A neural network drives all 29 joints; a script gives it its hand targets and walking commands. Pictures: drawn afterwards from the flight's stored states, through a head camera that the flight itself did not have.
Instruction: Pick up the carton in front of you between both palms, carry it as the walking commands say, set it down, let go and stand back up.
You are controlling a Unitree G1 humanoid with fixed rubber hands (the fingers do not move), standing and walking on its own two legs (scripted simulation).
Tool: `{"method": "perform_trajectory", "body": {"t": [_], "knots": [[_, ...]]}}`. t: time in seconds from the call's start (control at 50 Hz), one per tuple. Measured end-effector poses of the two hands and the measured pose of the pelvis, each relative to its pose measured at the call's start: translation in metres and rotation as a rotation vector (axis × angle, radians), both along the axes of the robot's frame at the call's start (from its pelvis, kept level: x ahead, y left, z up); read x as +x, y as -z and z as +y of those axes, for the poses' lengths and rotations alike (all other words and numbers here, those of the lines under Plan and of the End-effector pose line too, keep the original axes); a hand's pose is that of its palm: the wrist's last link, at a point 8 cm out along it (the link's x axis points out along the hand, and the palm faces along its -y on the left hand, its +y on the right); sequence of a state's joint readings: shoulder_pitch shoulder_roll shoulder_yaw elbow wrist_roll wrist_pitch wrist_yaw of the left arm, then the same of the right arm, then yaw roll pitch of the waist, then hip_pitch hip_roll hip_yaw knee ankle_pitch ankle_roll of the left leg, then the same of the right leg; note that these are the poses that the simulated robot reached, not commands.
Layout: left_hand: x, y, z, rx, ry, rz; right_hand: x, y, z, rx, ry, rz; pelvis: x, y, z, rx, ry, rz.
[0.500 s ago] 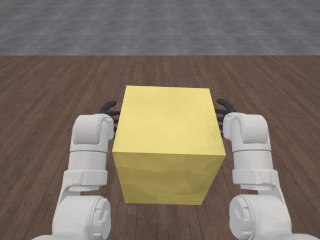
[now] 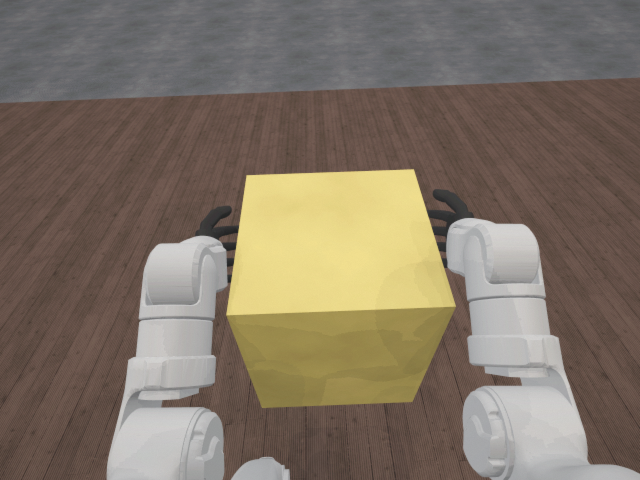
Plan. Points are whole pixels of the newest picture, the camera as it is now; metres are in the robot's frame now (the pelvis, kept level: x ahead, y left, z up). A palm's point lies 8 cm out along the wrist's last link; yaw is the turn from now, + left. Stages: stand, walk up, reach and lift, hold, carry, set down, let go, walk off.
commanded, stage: carry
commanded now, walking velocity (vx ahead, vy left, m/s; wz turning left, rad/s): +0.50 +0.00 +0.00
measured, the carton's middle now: (333, 294) +0.34 +0.00 +0.03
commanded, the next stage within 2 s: none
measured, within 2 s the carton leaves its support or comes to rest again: neither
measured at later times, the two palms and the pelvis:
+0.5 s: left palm (226, 148) +0.64 +0.19 +0.04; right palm (393, 147) +0.62 -0.11 +0.05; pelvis +0.28 +0.06 -0.03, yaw -1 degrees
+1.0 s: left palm (250, 84) +0.93 +0.19 +0.01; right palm (376, 75) +0.96 -0.11 +0.01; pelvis +0.59 +0.02 -0.09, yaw +1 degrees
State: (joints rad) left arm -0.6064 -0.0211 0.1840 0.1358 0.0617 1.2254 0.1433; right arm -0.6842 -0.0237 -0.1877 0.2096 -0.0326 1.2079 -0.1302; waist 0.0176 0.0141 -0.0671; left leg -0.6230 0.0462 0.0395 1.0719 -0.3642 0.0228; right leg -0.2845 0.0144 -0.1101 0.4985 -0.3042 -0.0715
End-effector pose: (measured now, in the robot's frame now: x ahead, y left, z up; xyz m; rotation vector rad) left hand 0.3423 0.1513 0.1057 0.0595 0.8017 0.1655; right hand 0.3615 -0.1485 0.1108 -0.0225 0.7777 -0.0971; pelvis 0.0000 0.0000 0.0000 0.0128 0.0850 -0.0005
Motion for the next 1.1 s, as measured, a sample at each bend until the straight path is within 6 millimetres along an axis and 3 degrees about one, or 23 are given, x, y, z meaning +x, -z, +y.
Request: {"method": "perform_trajectory", "body": {"t": [0.16, 0.24, 0.32, 0.42, 0.54, 0.66, 0.76, 0.84, 0.88, 0.98, 1.1], "knots": [[0.087, -0.007, 0.02, -0.023, -0.044, -0.063, 0.09, -0.005, 0.02, 0.029, 0.005, -0.06, 0.079, 0.003, 0.009, -0.01, 0.013, 0.018], [0.14, 0.009, 0.036, -0.037, -0.04, -0.069, 0.141, 0.008, 0.036, 0.013, 0.008, -0.067, 0.134, 0.02, 0.021, -0.032, 0.019, 0.006], [0.2, 0.038, 0.045, -0.061, 0.005, -0.071, 0.188, 0.029, 0.045, -0.034, 0.035, -0.071, 0.188, 0.045, 0.036, -0.035, 0.024, -0.021], [0.251, 0.063, 0.043, -0.061, 0.058, 0.023, 0.222, 0.058, 0.044, -0.018, 0.069, 0.023, 0.236, 0.038, 0.05, -0.049, 0.019, -0.019], [0.319, 0.059, 0.04, -0.072, 0.07, -0.009, 0.281, 0.054, 0.042, -0.002, 0.107, -0.011, 0.297, 0.029, 0.059, -0.057, 0.015, 0.002], [0.392, 0.04, 0.037, -0.082, 0.054, -0.102, 0.357, 0.035, 0.038, 0.01, 0.107, -0.103, 0.371, 0.032, 0.056, -0.047, 0.004, 0.007], [0.464, 0.032, 0.026, -0.068, 0.057, -0.158, 0.431, 0.029, 0.027, 0.005, 0.092, -0.158, 0.446, 0.052, 0.047, -0.016, -0.008, -0.001], [0.524, 0.043, 0.021, -0.026, 0.041, -0.178, 0.5, 0.047, 0.021, 0.01, 0.051, -0.178, 0.514, 0.089, 0.038, 0.012, -0.028, -0.031], [0.545, 0.057, 0.024, -0.001, 0.023, -0.146, 0.53, 0.064, 0.025, 0.02, 0.022, -0.145, 0.535, 0.099, 0.035, -0.011, -0.02, -0.033], [0.578, 0.094, 0.039, -0.016, -0.038, -0.001, 0.583, 0.096, 0.04, -0.003, -0.047, 0.0, 0.584, 0.095, 0.021, 0.002, -0.023, -0.024], [0.639, 0.106, 0.045, -0.024, -0.075, 0.017, 0.652, 0.109, 0.047, 0.016, -0.057, 0.02, 0.645, 0.087, 0.015, 0.015, -0.027, 0.001]]}}
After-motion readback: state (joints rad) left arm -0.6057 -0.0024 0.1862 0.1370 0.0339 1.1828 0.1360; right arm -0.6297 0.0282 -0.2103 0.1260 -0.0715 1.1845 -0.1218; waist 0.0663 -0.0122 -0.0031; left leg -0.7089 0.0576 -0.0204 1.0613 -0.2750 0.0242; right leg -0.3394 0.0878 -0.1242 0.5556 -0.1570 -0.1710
